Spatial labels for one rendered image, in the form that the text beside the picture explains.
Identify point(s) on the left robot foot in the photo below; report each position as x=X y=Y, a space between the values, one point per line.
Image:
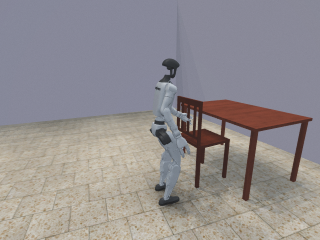
x=158 y=187

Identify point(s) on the table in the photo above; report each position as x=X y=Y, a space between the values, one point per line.
x=255 y=119

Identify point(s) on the chair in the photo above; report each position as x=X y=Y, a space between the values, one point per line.
x=200 y=138

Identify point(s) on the robot right forearm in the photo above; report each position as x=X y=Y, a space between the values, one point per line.
x=171 y=124

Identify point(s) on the humanoid robot head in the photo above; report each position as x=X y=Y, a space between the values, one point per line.
x=170 y=64

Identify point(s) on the right robot upper arm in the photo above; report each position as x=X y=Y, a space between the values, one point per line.
x=170 y=91

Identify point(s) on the robot left hand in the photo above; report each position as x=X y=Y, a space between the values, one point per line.
x=185 y=119

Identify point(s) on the robot right hand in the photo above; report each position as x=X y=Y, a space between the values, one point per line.
x=181 y=143

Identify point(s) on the robot left forearm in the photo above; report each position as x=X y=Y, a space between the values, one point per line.
x=176 y=113

